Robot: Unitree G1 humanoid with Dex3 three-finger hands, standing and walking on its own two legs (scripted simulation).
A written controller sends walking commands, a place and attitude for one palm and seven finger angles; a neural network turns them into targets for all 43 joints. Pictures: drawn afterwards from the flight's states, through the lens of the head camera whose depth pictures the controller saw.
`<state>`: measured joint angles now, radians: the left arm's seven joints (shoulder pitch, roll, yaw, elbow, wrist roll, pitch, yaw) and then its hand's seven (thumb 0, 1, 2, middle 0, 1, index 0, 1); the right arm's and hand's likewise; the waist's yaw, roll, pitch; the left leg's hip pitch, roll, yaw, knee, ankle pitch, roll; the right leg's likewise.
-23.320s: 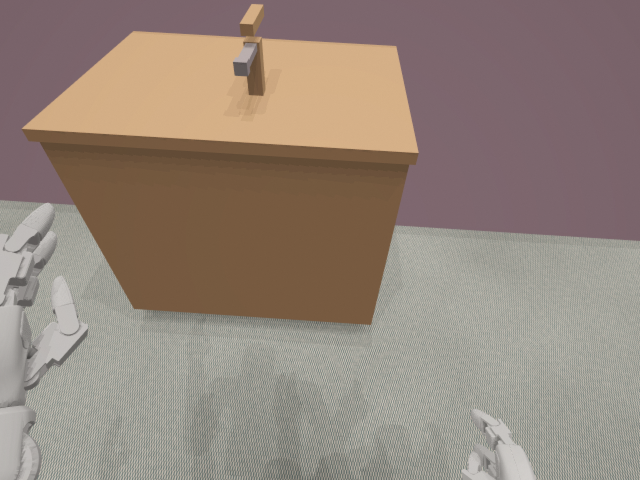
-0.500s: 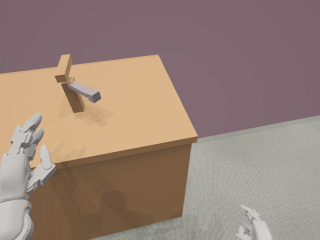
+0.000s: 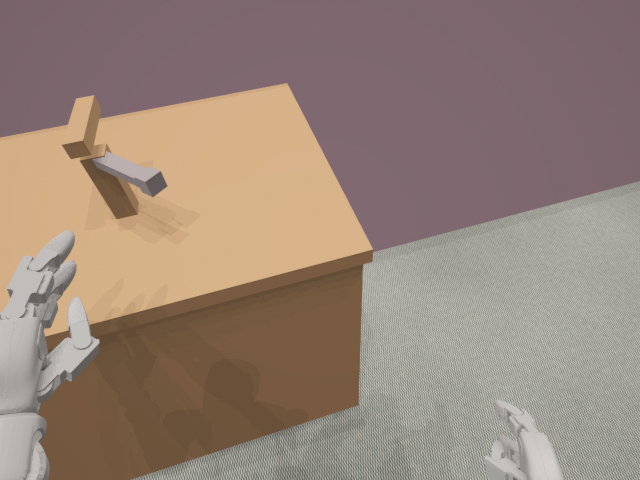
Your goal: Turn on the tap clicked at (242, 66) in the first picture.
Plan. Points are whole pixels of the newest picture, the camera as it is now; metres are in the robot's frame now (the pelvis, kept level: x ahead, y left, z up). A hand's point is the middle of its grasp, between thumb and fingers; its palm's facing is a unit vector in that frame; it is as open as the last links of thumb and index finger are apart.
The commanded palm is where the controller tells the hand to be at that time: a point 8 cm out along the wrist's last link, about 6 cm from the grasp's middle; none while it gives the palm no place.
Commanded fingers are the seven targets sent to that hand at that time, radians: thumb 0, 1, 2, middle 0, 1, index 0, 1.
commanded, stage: step back with the hand held close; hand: left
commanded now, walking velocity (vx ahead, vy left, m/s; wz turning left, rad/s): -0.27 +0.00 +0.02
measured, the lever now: (151, 181) +0.46 +0.28 +0.14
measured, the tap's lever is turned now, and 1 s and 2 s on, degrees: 41 41 41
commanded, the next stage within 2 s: stop stepping back and stand still in 0.96 s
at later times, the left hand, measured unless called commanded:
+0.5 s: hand out of the picture +0.13 +0.28 +0.15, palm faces +0.44 -0.78 -0.45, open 7.4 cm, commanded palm +0.07 +0.32 +0.17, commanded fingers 0.00 0.90 0.90 -0.20 -0.30 -0.20 -0.30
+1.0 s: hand out of the picture +0.04 +0.26 +0.16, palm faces +0.37 -0.83 -0.40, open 7.4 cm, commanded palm -0.02 +0.29 +0.17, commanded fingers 0.00 0.90 0.90 -0.20 -0.30 -0.20 -0.30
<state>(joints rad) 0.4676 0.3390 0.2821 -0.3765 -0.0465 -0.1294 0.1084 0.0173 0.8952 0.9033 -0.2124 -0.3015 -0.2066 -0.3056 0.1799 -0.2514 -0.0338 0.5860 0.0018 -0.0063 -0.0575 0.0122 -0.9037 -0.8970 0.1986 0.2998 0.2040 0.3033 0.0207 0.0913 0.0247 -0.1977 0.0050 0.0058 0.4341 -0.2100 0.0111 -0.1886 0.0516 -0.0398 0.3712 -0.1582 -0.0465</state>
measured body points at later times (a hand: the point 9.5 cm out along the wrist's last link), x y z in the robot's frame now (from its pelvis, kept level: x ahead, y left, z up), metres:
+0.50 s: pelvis -0.08 +0.03 -0.01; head -0.08 +0.02 +0.44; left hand +0.10 +0.32 +0.18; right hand +0.09 -0.21 -0.10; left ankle +0.01 +0.11 -0.74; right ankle -0.05 -0.08 -0.73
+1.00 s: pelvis -0.18 +0.01 -0.01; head -0.17 +0.01 +0.44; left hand +0.01 +0.30 +0.18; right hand +0.05 -0.20 -0.06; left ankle -0.05 +0.10 -0.74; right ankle -0.23 -0.10 -0.71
